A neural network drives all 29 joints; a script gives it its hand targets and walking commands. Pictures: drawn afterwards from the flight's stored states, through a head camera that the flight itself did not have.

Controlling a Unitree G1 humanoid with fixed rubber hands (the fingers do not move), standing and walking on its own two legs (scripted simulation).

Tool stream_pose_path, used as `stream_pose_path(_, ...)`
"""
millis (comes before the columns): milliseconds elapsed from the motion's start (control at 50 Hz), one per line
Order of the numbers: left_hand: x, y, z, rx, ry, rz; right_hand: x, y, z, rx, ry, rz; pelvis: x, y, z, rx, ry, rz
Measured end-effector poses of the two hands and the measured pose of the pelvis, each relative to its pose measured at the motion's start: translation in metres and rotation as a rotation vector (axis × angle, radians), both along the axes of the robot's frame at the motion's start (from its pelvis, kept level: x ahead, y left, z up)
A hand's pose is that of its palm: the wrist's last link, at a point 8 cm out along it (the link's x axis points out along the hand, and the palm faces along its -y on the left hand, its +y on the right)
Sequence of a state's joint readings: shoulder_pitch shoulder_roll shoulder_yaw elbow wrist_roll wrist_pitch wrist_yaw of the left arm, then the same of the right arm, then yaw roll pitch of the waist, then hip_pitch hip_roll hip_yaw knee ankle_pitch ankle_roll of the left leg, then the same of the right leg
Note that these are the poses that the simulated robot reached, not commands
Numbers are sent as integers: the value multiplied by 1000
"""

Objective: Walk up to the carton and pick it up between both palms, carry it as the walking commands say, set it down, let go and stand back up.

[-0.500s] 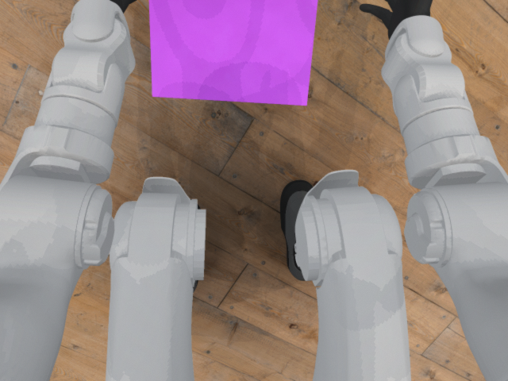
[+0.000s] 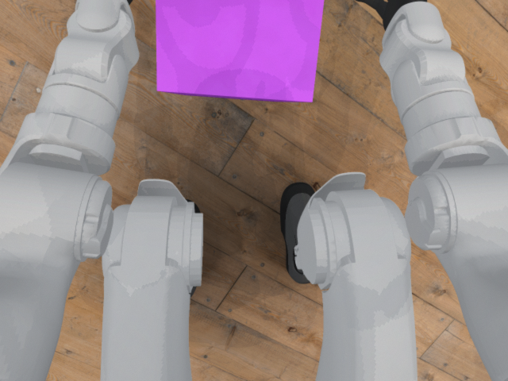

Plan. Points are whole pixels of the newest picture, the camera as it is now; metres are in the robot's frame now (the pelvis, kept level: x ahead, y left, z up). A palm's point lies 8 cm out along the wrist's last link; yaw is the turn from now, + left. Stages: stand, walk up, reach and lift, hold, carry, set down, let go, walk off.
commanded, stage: reach and lift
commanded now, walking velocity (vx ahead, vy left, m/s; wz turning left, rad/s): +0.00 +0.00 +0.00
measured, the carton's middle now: (237, 17) +0.52 -0.01 -0.24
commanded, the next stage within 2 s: none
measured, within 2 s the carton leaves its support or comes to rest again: leaves its support in 1.20 s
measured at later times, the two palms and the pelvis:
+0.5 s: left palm out of the picture +0.54 +0.12 -0.19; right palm out of the picture +0.54 -0.14 -0.18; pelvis +0.00 +0.00 +0.00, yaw +1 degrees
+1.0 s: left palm out of the picture +0.53 +0.11 -0.18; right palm out of the picture +0.53 -0.15 -0.17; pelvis +0.00 +0.00 -0.01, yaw +2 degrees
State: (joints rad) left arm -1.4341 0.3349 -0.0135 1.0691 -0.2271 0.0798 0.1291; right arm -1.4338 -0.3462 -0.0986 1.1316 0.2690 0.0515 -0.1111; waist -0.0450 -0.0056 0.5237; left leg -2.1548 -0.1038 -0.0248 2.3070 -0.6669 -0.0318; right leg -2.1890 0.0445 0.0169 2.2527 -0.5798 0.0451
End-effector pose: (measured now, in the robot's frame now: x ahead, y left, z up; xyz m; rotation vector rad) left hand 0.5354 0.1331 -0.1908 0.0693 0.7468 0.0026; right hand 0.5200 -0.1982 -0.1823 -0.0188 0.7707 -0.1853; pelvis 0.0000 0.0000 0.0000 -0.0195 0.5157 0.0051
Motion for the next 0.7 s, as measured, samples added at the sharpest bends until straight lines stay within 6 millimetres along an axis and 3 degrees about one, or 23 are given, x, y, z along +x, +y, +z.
stream_pose_path(120, 1, -5, 4, -9, -19, -2, 0, 7, -3, 4, 6, 33, -1, -2, 2, 6, 5, -2)
stream_pose_path(380, 0, -13, 5, -17, -1, 22, 20, 54, 7, 44, -12, 107, -1, -3, 6, 9, 13, 2)
stream_pose_path(700, 1, -17, 7, -10, 54, -9, 20, 53, 7, 35, 16, 83, 2, 7, -10, -4, -37, 23)
